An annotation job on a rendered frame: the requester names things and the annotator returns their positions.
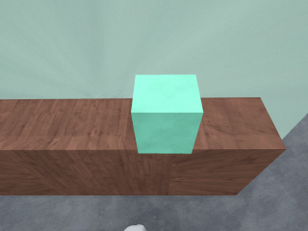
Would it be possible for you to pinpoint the pedestal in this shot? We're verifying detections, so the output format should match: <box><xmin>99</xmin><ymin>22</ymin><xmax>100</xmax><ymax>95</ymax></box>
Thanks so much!
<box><xmin>0</xmin><ymin>97</ymin><xmax>287</xmax><ymax>195</ymax></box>

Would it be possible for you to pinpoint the carton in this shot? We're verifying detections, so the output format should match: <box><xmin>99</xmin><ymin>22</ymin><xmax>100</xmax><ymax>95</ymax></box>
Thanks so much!
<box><xmin>131</xmin><ymin>74</ymin><xmax>203</xmax><ymax>154</ymax></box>

